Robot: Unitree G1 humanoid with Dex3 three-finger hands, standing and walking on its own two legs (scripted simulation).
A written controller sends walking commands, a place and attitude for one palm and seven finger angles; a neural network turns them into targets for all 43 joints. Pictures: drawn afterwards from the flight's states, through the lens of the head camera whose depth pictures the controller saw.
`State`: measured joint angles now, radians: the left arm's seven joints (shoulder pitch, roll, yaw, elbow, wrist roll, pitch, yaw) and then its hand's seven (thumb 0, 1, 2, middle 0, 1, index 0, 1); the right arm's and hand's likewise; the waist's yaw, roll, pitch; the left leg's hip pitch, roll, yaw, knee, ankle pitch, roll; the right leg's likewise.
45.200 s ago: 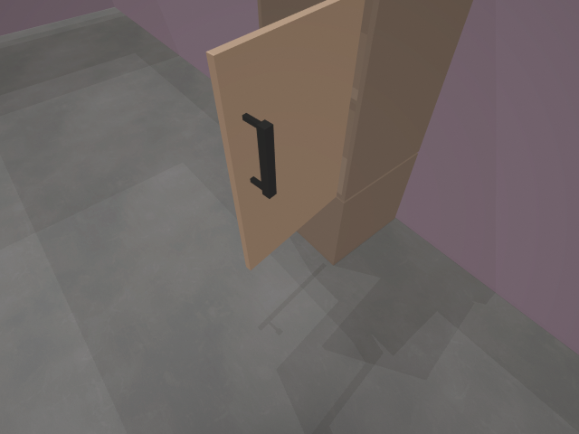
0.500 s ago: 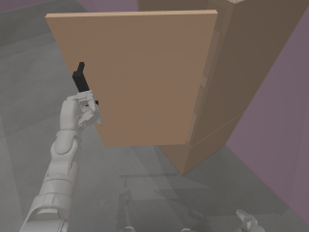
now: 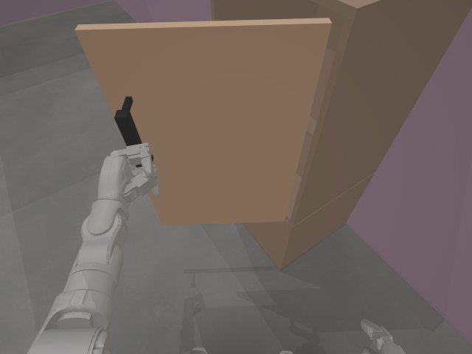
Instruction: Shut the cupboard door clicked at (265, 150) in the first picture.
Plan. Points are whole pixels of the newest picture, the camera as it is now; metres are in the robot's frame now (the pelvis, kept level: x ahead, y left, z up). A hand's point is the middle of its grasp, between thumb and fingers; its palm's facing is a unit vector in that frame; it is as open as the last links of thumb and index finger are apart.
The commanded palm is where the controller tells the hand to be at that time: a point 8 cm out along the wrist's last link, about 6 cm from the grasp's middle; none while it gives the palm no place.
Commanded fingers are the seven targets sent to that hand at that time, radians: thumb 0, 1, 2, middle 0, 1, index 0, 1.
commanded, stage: push the door shut along its arc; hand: left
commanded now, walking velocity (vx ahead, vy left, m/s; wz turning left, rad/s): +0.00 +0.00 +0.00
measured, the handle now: (138, 141) +0.48 +0.21 +0.08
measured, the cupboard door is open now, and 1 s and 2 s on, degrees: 58 41 24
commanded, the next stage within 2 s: pull the fist back off the door in 1.74 s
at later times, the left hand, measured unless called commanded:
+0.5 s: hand (160, 148) +0.45 +0.16 +0.09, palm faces -0.12 -0.99 -0.02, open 3.1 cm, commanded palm +0.45 +0.21 +0.08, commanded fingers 0.00 0.90 0.90 -1.30 -1.50 -1.30 -1.50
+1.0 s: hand (176, 126) +0.51 +0.14 +0.09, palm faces -0.24 -0.97 -0.02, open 3.1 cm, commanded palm +0.52 +0.18 +0.08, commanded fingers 0.00 0.90 0.90 -1.30 -1.50 -1.30 -1.50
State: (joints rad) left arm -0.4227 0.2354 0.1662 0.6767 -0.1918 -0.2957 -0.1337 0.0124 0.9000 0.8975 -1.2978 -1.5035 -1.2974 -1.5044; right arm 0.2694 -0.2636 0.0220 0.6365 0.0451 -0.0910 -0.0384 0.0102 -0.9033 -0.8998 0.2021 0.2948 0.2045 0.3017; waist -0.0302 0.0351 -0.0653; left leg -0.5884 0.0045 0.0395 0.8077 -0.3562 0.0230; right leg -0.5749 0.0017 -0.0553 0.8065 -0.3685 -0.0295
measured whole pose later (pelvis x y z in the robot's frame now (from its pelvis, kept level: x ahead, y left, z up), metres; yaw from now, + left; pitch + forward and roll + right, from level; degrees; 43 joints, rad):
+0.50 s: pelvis -0.01 +0.01 -0.01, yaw +0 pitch +13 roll -1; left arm -0.79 0.36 0.22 1.05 -0.18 -0.35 -0.27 0.01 0.90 0.90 -1.30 -1.50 -1.30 -1.50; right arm 0.34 -0.28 0.02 0.68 0.04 -0.07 -0.03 0.01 -0.90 -0.90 0.20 0.29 0.21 0.30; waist -0.09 0.03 -0.07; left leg -0.75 0.01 0.04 0.91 -0.38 0.04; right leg -0.73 0.00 -0.06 0.88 -0.38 -0.02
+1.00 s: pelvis +0.00 +0.01 -0.03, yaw -1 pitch +18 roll -2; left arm -1.03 0.49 0.27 1.23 -0.13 -0.30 -0.37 0.01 0.90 0.90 -1.30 -1.50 -1.29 -1.50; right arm 0.40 -0.30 0.03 0.67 0.02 -0.05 -0.02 0.01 -0.90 -0.90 0.20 0.29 0.21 0.30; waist -0.18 0.04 -0.08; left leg -0.90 0.03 0.03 0.99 -0.41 0.04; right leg -0.86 0.02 -0.06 0.93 -0.39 -0.02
